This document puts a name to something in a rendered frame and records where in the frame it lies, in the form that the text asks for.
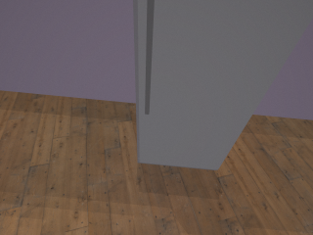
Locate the handle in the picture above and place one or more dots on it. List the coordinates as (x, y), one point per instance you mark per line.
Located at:
(149, 53)

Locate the fridge door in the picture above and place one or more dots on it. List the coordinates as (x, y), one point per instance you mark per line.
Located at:
(212, 63)

